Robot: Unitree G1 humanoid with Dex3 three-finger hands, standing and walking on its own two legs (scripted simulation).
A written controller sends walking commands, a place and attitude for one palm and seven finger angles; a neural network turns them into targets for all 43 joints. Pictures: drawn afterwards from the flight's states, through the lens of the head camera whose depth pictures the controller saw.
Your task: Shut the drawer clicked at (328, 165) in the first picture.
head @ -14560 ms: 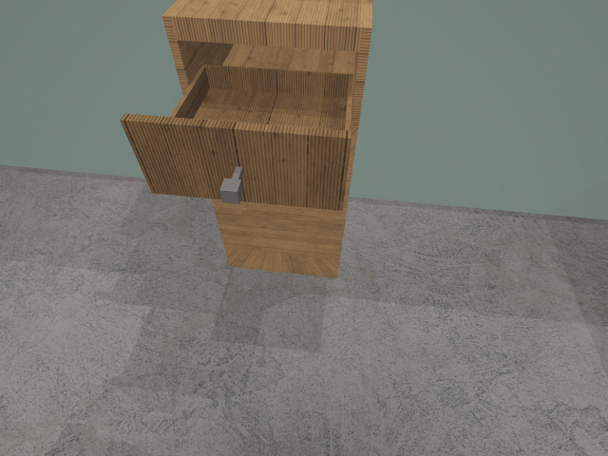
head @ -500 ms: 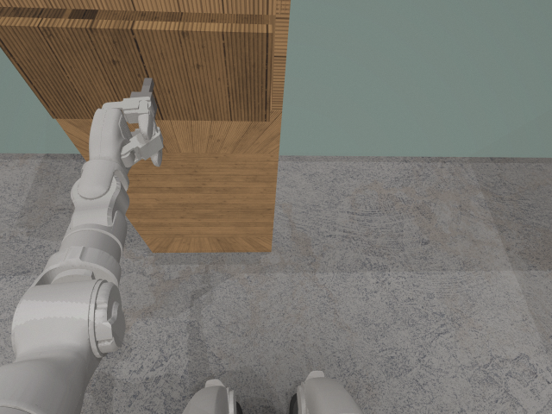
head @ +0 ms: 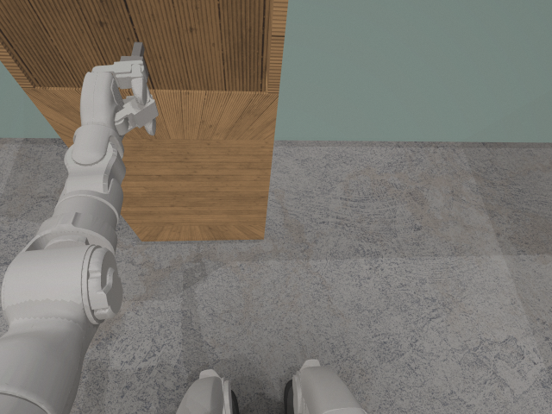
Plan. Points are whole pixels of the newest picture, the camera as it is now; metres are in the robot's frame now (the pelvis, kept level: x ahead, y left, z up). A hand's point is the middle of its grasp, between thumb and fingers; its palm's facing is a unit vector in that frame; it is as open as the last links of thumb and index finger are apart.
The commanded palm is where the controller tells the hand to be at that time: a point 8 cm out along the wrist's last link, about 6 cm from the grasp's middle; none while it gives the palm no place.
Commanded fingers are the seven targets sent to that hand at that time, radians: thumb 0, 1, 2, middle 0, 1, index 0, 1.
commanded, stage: push the drawer shut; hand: left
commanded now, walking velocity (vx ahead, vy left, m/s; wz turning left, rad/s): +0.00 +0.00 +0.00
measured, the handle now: (135, 63) +0.61 +0.15 +0.09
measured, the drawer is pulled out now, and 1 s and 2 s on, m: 0.00 0.00 0.00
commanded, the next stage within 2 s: pull the fist back off the drawer in 0.18 s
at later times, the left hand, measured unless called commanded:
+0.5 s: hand (150, 103) +0.53 +0.13 +0.09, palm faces -0.05 -1.00 -0.04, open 3.1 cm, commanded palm +0.54 +0.16 +0.10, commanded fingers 0.00 0.90 0.90 -1.40 -1.60 -1.40 -1.60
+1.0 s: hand (152, 111) +0.52 +0.12 +0.09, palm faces -0.05 -1.00 -0.02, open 3.3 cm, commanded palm +0.49 +0.17 +0.10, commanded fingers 0.00 0.90 0.90 -1.40 -1.60 -1.40 -1.60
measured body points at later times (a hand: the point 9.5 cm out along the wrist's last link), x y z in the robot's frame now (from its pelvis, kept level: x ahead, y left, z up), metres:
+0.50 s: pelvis -0.02 +0.00 +0.00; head +0.12 +0.02 +0.42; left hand +0.53 +0.18 +0.10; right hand -0.04 -0.26 -0.11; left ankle +0.02 +0.09 -0.67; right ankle +0.02 -0.11 -0.67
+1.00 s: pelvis +0.01 +0.01 +0.01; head +0.12 +0.01 +0.45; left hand +0.52 +0.18 +0.09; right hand +0.01 -0.25 -0.11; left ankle +0.02 +0.09 -0.67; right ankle +0.02 -0.11 -0.67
